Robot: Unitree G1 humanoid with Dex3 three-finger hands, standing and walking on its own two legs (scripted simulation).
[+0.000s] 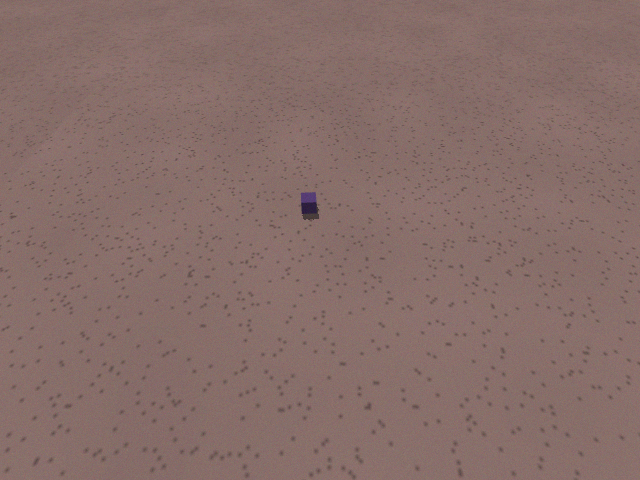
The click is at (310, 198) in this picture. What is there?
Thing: cube
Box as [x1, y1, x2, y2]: [301, 192, 316, 213]
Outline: 315,192 301,193 302,213 316,212
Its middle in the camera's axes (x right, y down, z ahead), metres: -0.06 -0.15 +1.81
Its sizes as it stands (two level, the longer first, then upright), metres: 0.069 0.069 0.069
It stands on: the floor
